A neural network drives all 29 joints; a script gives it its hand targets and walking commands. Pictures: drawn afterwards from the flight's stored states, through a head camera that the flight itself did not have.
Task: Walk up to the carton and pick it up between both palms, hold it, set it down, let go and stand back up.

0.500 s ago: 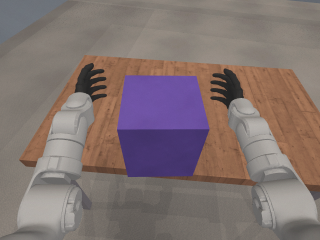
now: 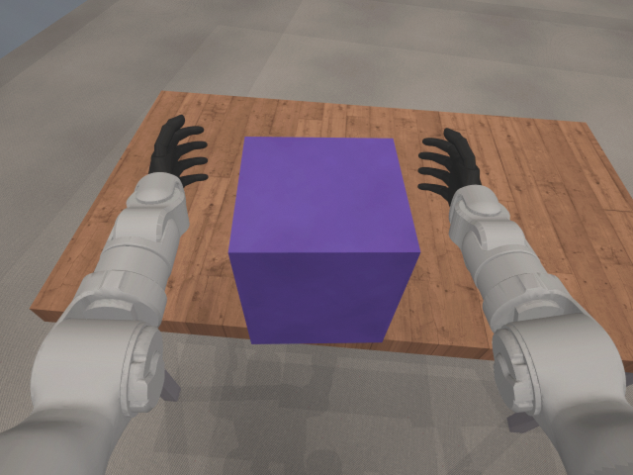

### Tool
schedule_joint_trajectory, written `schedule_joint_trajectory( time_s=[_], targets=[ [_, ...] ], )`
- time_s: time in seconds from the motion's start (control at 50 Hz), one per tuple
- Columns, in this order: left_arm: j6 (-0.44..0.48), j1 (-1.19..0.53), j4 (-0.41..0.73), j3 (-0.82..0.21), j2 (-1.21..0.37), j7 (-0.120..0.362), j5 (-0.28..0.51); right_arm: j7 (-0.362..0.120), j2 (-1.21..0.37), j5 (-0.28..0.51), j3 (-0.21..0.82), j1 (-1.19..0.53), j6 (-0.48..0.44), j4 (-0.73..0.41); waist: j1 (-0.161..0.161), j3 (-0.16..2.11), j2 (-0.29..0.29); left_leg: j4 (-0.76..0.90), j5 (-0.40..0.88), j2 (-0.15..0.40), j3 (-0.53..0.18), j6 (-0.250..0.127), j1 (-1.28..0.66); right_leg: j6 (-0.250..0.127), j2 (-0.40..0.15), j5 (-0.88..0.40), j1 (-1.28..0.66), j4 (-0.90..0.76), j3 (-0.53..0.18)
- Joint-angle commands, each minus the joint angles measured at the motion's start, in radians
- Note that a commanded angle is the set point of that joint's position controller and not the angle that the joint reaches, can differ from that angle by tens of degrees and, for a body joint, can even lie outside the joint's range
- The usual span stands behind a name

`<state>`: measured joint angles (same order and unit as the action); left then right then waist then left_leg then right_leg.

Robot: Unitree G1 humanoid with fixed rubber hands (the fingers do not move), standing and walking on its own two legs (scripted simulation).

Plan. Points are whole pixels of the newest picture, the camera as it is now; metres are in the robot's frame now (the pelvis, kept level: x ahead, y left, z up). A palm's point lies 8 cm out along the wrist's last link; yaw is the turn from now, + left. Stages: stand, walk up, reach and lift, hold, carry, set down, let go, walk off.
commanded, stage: reach and lift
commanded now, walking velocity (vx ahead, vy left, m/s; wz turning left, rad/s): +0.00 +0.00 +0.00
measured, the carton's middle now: (318, 247) +0.45 +0.00 +0.00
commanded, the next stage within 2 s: none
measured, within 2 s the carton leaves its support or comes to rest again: neither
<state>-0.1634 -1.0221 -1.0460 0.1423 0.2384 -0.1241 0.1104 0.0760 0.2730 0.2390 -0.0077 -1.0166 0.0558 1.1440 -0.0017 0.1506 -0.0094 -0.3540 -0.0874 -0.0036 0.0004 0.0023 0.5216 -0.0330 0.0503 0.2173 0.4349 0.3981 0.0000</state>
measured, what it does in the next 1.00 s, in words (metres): stands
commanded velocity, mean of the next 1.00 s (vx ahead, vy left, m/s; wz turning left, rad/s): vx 0.00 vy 0.00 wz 0.00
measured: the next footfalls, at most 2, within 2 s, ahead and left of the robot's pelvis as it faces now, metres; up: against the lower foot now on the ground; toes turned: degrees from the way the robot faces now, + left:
none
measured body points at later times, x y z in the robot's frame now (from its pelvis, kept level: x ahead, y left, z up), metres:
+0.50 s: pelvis +0.00 +0.01 -0.01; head +0.09 +0.02 +0.43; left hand +0.47 +0.20 +0.05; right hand +0.47 -0.19 +0.06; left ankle +0.04 +0.12 -0.74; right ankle -0.03 -0.09 -0.74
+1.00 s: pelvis +0.01 +0.00 +0.00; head +0.11 +0.01 +0.43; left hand +0.47 +0.15 +0.05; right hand +0.47 -0.16 +0.05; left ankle +0.04 +0.12 -0.74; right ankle -0.03 -0.09 -0.74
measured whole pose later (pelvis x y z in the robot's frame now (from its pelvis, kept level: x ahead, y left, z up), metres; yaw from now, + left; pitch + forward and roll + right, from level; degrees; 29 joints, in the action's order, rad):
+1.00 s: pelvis +0.01 +0.00 +0.00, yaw -1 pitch +20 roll -1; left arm 0.27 -0.91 -1.12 0.44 0.02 -0.10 -0.29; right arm 0.05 0.07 -0.21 -0.41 -0.90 -0.31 1.14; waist 0.00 0.15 -0.01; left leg -0.39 -0.11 0.01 0.00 0.00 0.64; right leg -0.03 0.06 0.21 0.53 0.40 0.00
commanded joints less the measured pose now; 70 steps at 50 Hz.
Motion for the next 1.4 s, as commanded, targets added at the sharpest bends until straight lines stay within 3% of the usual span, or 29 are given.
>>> schedule_joint_trajectory(
  time_s=[0.0, 0.06, 0.16, 0.3, 0.38, 0.48, 0.58, 0.66, 0.76, 0.82, 0.84, 0.9, 0.96, 1.08, 1.26, 1.38],
  targets=[
    [0.159, -0.326, -0.025, 0.032, 0.124, 0.027, -0.037, -0.020, 0.179, 0.052, -0.014, -0.365, -0.104, -0.089, 0.051, 0.654, -0.029, -0.132, 0.333, 0.039, 0.013, 0.047, -0.447, 0.081, -0.017, -0.505, -0.066, -0.047, 0.002],
    [0.236, -0.341, -0.069, 0.017, 0.111, 0.036, -0.023, -0.026, 0.157, 0.044, -0.009, -0.377, -0.134, -0.078, 0.055, 0.642, -0.038, -0.116, 0.240, 0.039, 0.020, 0.038, -0.372, 0.084, -0.024, -0.450, -0.071, -0.022, -0.002],
    [0.370, -0.427, -0.012, -0.047, 0.076, 0.017, 0.036, -0.044, 0.145, 0.017, -0.028, -0.398, -0.204, -0.102, 0.040, 0.802, 0.016, -0.164, 0.281, 0.054, 0.012, 0.055, -0.411, 0.067, -0.013, -0.372, 0.057, 0.009, 0.022],
    [0.420, -0.383, -0.189, -0.098, 0.052, 0.027, 0.063, -0.068, 0.120, 0.029, 0.020, -0.361, -0.217, 0.015, 0.045, 0.704, 0.029, -0.156, 0.179, 0.061, 0.011, 0.047, -0.394, 0.049, -0.014, -0.195, 0.183, 0.009, 0.035],
    [0.451, -0.407, -0.132, -0.101, 0.046, 0.029, 0.072, -0.076, 0.132, 0.040, 0.023, -0.389, -0.251, -0.029, 0.052, 0.739, 0.031, -0.175, 0.256, 0.064, 0.009, 0.056, -0.402, 0.053, -0.015, -0.253, 0.176, 0.025, 0.041],
    [0.484, -0.394, -0.059, -0.071, 0.025, 0.027, 0.040, -0.081, 0.131, 0.025, -0.001, -0.365, -0.292, -0.083, 0.046, 0.919, 0.047, -0.225, 0.444, 0.063, -0.001, 0.071, -0.457, 0.064, -0.015, -0.438, 0.144, 0.045, 0.039],
    [0.464, -0.298, -0.102, 0.006, -0.046, 0.055, -0.064, -0.080, 0.045, -0.012, -0.009, -0.299, -0.292, -0.047, 0.049, 0.846, 0.020, -0.189, 0.426, 0.053, 0.008, 0.054, -0.414, 0.086, -0.025, -0.550, 0.054, 0.038, 0.023],
    [0.471, -0.281, -0.072, 0.095, -0.190, 0.096, -0.187, -0.099, -0.130, -0.109, -0.053, -0.302, -0.314, -0.060, 0.055, 0.775, 0.002, -0.155, 0.419, 0.045, 0.023, 0.043, -0.404, 0.102, -0.041, -0.639, -0.033, 0.036, 0.021],
    [0.497, -0.308, 0.030, 0.141, -0.508, 0.137, -0.374, -0.132, -0.465, -0.395, -0.194, -0.316, -0.390, -0.122, 0.031, 0.764, 0.025, -0.136, 0.445, 0.048, 0.040, 0.046, -0.501, 0.104, -0.050, -0.673, -0.044, 0.027, 0.057],
    [0.486, -0.290, 0.002, 0.132, -0.628, 0.140, -0.430, -0.135, -0.607, -0.552, -0.267, -0.310, -0.409, -0.131, 0.014, 0.724, 0.028, -0.133, 0.460, 0.049, 0.048, 0.050, -0.546, 0.098, -0.051, -0.680, -0.026, 0.015, 0.083],
    [0.479, -0.293, -0.018, 0.120, -0.703, 0.158, -0.445, -0.153, -0.693, -0.590, -0.265, -0.312, -0.406, -0.123, 0.021, 0.692, 0.027, -0.127, 0.466, 0.051, 0.050, 0.048, -0.568, 0.092, -0.054, -0.658, -0.012, 0.005, 0.088],
    [0.465, -0.258, -0.019, 0.114, -0.756, 0.155, -0.467, -0.178, -0.740, -0.655, -0.293, -0.250, -0.399, -0.085, 0.039, 0.642, 0.037, -0.119, 0.493, 0.069, 0.049, 0.041, -0.646, 0.078, -0.053, -0.564, 0.048, -0.018, 0.093],
    [0.441, -0.232, -0.009, 0.130, -0.757, 0.146, -0.488, -0.184, -0.748, -0.689, -0.313, -0.216, -0.383, -0.078, 0.046, 0.609, 0.026, -0.106, 0.476, 0.077, 0.052, 0.032, -0.669, 0.070, -0.053, -0.512, 0.062, -0.036, 0.090],
    [0.417, -0.246, 0.009, 0.150, -0.740, 0.148, -0.495, -0.179, -0.782, -0.709, -0.326, -0.235, -0.362, -0.117, 0.042, 0.562, -0.021, -0.066, 0.360, 0.062, 0.074, 0.010, -0.574, 0.080, -0.063, -0.550, -0.061, -0.030, 0.068],
    [0.412, -0.304, 0.049, 0.167, -0.726, 0.137, -0.501, -0.180, -0.804, -0.713, -0.333, -0.292, -0.361, -0.176, 0.039, 0.587, -0.031, -0.026, 0.245, 0.048, 0.103, 0.009, -0.455, 0.082, -0.067, -0.549, -0.210, -0.027, 0.061],
    [0.404, -0.323, 0.059, 0.179, -0.729, 0.130, -0.504, -0.184, -0.803, -0.722, -0.355, -0.308, -0.358, -0.180, 0.039, 0.582, -0.022, -0.017, 0.221, 0.050, 0.107, 0.010, -0.456, 0.078, -0.066, -0.483, -0.199, -0.037, 0.069]
  ],
)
